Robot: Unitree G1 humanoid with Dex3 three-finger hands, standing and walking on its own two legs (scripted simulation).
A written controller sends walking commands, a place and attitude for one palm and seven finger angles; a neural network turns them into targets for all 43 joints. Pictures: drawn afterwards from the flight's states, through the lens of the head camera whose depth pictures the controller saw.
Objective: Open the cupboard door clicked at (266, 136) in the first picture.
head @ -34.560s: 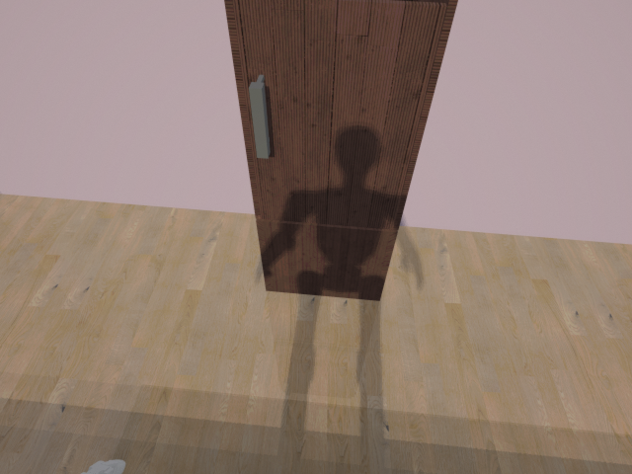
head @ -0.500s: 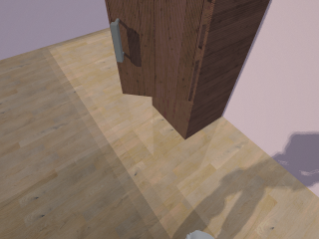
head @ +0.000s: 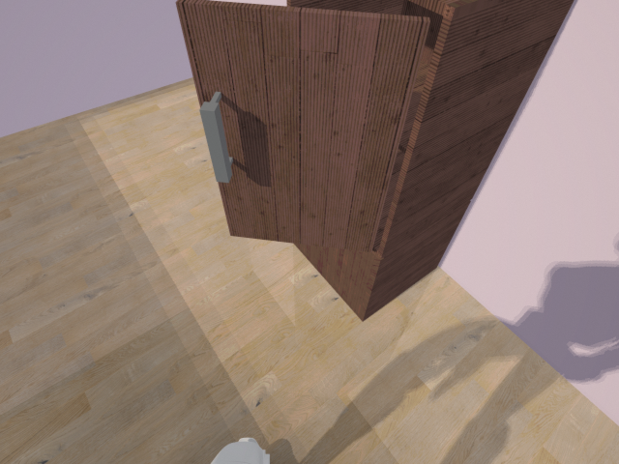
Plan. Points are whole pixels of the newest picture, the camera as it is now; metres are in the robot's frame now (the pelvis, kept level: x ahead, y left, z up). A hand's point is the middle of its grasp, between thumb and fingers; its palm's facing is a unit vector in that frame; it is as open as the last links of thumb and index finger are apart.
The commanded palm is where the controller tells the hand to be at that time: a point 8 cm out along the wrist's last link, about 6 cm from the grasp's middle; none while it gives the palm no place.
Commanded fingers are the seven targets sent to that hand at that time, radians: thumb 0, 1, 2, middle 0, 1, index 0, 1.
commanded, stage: come to a stop and stand still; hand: left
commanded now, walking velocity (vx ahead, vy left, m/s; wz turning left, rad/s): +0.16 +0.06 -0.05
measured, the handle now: (220, 138) +0.67 +0.24 +0.01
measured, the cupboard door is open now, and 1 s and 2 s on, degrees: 46 46 46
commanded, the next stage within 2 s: look again from close up in 1.28 s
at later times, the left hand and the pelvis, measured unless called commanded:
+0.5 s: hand (177, 432) +0.18 +0.22 -0.17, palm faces -0.04 -0.97 -0.25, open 7.3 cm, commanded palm none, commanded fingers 0.00 0.90 0.90 -0.20 -0.30 -0.20 -0.30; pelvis +0.08 +0.02 -0.01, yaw -4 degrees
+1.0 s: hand out of the picture +0.10 +0.22 -0.19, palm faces -0.06 -0.97 -0.22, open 7.3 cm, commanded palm none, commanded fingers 0.00 0.90 0.90 -0.20 -0.30 -0.20 -0.30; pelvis +0.06 +0.04 -0.01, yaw -4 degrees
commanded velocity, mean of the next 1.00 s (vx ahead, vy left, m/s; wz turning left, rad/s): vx -0.09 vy -0.02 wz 0.00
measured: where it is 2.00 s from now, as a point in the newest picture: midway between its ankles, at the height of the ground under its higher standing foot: outside the picture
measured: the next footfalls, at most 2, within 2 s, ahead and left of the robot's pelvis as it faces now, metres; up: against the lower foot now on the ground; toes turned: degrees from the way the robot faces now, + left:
left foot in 0.08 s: +0.17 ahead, +0.14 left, +0.00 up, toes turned +5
right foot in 0.52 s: +0.10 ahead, -0.11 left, +0.00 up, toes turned -7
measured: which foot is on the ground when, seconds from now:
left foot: up 0.00-0.06, down 0.08-0.52, up 0.54-0.76, down 0.78-1.00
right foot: down 0.00-0.06, up 0.08-0.50, down 0.52-1.00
